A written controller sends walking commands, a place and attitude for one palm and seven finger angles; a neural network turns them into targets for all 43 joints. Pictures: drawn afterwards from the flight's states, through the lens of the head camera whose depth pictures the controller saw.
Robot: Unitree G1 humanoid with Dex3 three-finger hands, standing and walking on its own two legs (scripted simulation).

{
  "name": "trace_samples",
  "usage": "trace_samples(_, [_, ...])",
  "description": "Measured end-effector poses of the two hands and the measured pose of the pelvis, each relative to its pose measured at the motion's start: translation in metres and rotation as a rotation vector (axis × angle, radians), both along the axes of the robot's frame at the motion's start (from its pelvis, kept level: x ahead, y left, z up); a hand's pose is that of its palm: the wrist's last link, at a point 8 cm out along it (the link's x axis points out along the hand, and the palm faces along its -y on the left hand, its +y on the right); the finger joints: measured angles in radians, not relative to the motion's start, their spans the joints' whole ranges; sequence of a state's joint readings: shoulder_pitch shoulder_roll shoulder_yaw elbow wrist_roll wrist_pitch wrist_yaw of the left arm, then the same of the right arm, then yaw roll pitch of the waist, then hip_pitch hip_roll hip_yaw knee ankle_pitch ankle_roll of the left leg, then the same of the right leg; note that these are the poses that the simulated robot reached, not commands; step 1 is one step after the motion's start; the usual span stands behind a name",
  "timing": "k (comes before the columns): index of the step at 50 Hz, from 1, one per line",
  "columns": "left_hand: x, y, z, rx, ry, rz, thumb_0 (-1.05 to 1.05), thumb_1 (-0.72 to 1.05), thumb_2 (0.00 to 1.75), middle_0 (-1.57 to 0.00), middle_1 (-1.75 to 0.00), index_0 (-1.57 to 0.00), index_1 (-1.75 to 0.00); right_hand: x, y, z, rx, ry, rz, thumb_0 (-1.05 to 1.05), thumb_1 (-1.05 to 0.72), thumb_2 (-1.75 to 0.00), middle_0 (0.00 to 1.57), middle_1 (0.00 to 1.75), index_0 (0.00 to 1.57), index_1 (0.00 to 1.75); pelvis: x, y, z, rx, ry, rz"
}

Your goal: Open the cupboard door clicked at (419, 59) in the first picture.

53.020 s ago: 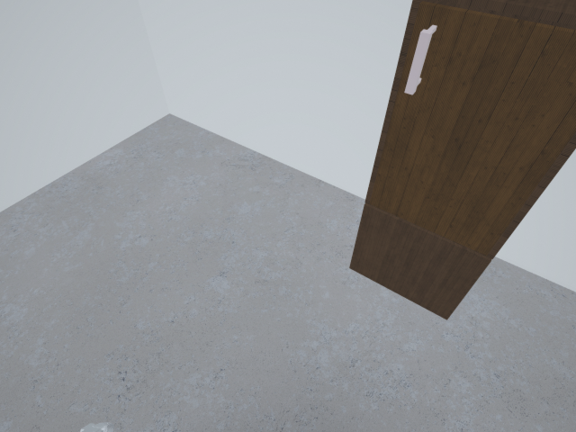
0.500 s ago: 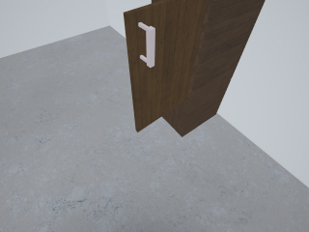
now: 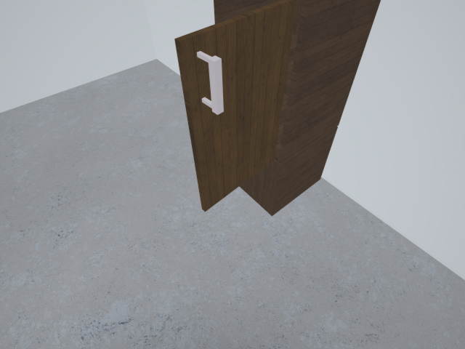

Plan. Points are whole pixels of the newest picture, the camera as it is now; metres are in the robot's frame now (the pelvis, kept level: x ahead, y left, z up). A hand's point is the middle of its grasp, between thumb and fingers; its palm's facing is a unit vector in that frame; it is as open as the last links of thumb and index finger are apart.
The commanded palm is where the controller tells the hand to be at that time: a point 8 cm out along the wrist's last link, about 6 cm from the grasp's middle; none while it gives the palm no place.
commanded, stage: let the arm hang, fingers relaxed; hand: left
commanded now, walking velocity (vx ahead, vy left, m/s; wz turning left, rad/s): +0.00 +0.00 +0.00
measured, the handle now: (210, 83) +0.62 +0.08 +0.14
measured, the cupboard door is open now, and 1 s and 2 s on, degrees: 94 94 94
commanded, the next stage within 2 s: look to check the result in 0.14 s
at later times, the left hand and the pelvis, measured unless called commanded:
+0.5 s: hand out of the picture +0.02 +0.19 -0.17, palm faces +0.03 -0.97 -0.23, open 7.3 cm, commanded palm none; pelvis +0.01 +0.00 +0.00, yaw +0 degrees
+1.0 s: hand out of the picture +0.08 +0.22 -0.15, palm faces +0.01 -0.95 -0.31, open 7.4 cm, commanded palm none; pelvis +0.02 -0.01 +0.00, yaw +0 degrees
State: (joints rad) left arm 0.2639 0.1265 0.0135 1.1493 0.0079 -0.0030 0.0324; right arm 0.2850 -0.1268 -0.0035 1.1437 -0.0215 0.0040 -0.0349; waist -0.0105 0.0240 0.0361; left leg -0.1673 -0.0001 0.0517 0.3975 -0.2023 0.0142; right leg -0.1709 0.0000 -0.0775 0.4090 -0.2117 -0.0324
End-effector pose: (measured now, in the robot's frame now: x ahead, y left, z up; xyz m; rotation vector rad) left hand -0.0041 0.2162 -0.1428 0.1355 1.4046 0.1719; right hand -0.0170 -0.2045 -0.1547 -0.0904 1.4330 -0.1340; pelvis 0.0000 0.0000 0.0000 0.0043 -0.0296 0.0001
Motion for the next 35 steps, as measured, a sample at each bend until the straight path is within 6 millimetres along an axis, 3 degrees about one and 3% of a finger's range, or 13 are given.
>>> trace_samples(15, [0.005, 0.007, 0.002, 0.014, 0.003, -0.001, 0.0, 0.91, 0.9, -0.2, -0.3, -0.2, -0.3, 0.004, -0.015, 0.003, -0.032, 0.012, 0.001, 0.0, -0.91, -0.9, 0.2, 0.3, 0.2, 0.3, 0.004, -0.002, 0.001, -0.001, 0.001, 0.001])
trace_samples(35, [0.044, 0.032, 0.013, 0.076, -0.074, -0.035, 0.0, 0.91, 0.9, -0.2, -0.3, -0.2, -0.3, 0.058, -0.051, 0.012, -0.098, -0.092, 0.046, 0.0, -0.91, -0.9, 0.2, 0.3, 0.2, 0.3, 0.012, -0.006, 0.003, -0.002, 0.002, 0.003])
